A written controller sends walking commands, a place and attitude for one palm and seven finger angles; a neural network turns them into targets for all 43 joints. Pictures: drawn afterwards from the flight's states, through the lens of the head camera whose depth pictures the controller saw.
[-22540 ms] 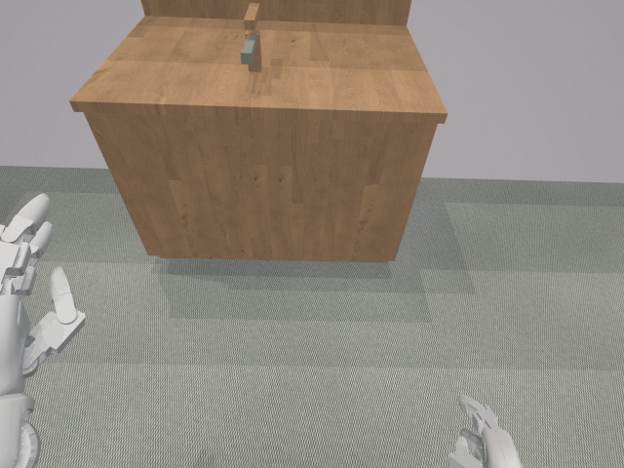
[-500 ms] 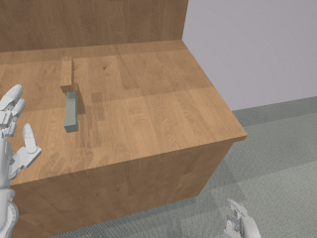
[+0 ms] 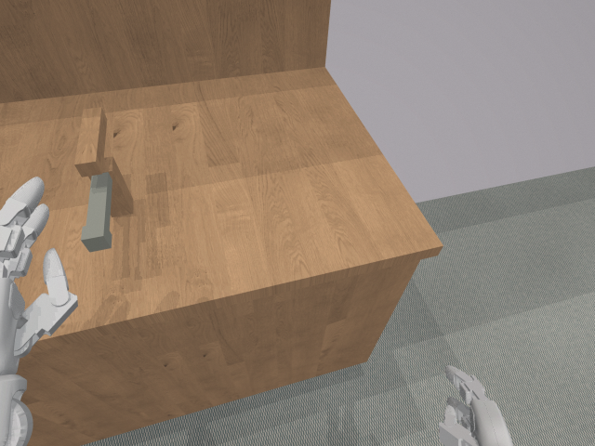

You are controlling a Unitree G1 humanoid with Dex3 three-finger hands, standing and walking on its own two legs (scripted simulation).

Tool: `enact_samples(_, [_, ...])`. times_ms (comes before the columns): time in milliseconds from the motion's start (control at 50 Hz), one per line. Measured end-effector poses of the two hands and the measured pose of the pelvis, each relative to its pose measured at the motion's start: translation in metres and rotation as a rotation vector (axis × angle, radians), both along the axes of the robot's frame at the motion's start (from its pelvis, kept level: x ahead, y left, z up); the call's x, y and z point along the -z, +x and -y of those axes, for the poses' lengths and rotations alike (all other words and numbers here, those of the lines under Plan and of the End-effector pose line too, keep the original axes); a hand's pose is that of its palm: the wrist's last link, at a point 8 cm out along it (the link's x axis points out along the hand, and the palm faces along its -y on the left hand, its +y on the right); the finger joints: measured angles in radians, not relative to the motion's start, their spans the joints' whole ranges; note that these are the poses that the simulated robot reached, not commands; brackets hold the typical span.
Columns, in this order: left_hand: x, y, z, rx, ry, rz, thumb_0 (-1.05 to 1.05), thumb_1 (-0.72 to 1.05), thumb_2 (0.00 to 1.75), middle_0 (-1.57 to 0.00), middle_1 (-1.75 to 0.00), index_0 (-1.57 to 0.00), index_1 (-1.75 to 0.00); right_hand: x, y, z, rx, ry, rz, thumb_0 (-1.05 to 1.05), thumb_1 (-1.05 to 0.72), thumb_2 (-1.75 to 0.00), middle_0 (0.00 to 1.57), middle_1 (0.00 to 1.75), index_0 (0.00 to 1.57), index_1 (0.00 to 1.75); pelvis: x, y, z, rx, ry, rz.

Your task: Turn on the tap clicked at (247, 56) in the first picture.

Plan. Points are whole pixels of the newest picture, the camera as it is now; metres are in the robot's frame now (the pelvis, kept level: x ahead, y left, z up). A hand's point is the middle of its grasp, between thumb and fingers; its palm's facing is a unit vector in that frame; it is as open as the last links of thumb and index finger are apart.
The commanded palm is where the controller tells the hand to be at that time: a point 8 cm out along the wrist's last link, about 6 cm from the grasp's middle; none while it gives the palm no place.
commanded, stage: come to a stop and stand still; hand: left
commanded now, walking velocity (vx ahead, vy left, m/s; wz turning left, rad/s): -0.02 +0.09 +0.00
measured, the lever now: (97, 237) +0.35 +0.31 +0.07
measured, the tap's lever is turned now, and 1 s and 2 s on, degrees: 0 0 0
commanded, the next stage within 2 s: look again from close up in 0.98 s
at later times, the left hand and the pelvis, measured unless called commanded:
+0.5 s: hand (18, 293) +0.22 +0.29 +0.16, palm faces +0.39 -0.85 -0.35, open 7.5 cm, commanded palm +0.16 +0.32 +0.18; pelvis +0.00 +0.04 +0.00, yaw +0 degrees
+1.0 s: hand (21, 292) +0.23 +0.29 +0.15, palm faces +0.31 -0.83 -0.47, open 7.5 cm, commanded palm +0.16 +0.32 +0.18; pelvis +0.01 +0.04 +0.00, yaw +2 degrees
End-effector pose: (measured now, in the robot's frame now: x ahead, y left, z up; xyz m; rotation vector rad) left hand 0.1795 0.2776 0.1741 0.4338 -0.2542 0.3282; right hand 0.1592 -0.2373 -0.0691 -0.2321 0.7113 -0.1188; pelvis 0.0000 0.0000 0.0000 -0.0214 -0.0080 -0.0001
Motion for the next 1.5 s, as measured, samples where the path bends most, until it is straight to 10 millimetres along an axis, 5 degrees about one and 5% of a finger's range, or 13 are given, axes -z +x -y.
enact_samples(140, [-0.002, -0.006, -0.017, -0.032, 0.024, -0.021, 0.02, 0.88, 0.89, -0.21, -0.3, -0.21, -0.3, 0.0, -0.006, -0.003, 0.014, -0.022, -0.028, 0.01, -0.91, -0.9, 0.2, 0.3, 0.2, 0.3, -0.004, -0.001, -0.01, -0.005, 0.01, -0.001])
enact_samples(480, [-0.001, 0.0, -0.048, -0.017, -0.005, 0.031, 0.02, 0.89, 0.89, -0.21, -0.3, -0.2, -0.3, -0.005, 0.006, -0.066, -0.044, 0.043, 0.015, 0.01, -0.91, -0.9, 0.2, 0.3, 0.21, 0.3, -0.003, 0.002, -0.039, 0.0, 0.015, 0.03])
enact_samples(660, [-0.001, 0.004, -0.056, -0.024, -0.009, 0.039, 0.02, 0.89, 0.89, -0.2, -0.3, -0.2, -0.3, -0.005, 0.012, -0.07, -0.052, 0.033, 0.005, 0.01, -0.91, -0.9, 0.2, 0.3, 0.21, 0.3, -0.003, 0.007, -0.045, -0.002, 0.009, 0.029])
enact_samples(780, [-0.058, 0.027, -0.085, -0.061, 0.233, 0.258, 0.02, 0.88, 0.89, -0.21, -0.3, -0.21, -0.3, 0.002, 0.009, -0.075, -0.176, 0.015, -0.036, 0.01, -0.91, -0.9, 0.2, 0.3, 0.2, 0.3, 0.004, 0.005, -0.037, -0.046, 0.013, -0.016])
enact_samples(860, [-0.055, 0.029, -0.077, -0.026, 0.203, 0.251, 0.02, 0.89, 0.89, -0.2, -0.3, -0.2, -0.3, 0.003, 0.006, -0.064, -0.153, 0.042, -0.034, 0.01, -0.9, -0.9, 0.2, 0.3, 0.21, 0.3, 0.003, 0.009, -0.037, -0.024, 0.008, -0.044])
enact_samples(960, [-0.011, 0.017, -0.054, 0.065, 0.131, 0.058, 0.02, 0.89, 0.89, -0.2, -0.3, -0.2, -0.3, 0.004, -0.001, -0.045, -0.111, 0.007, -0.058, 0.01, -0.91, -0.9, 0.2, 0.3, 0.21, 0.3, 0.003, 0.01, -0.039, -0.026, 0.011, -0.053])
enact_samples(1040, [0.008, 0.002, -0.062, 0.035, 0.119, -0.027, 0.02, 0.88, 0.89, -0.21, -0.3, -0.21, -0.3, 0.007, -0.005, -0.036, -0.13, -0.042, -0.102, 0.01, -0.91, -0.9, 0.2, 0.3, 0.2, 0.3, 0.004, 0.006, -0.037, -0.045, 0.012, -0.051])
enact_samples(1320, [-0.004, -0.047, -0.068, -0.069, 0.044, 0.119, 0.02, 0.88, 0.89, -0.21, -0.3, -0.21, -0.3, 0.002, 0.001, -0.068, -0.23, 0.023, 0.02, 0.01, -0.91, -0.9, 0.2, 0.3, 0.2, 0.3, 0.006, -0.026, -0.036, -0.062, 0.027, -0.004])
enact_samples(1500, [0.002, -0.066, -0.065, -0.076, -0.002, 0.127, 0.02, 0.88, 0.89, -0.2, -0.3, -0.2, -0.3, 0.0, -0.024, -0.072, -0.227, 0.058, 0.053, 0.01, -0.91, -0.9, 0.2, 0.3, 0.21, 0.3, 0.007, -0.045, -0.032, -0.06, 0.027, 0.022])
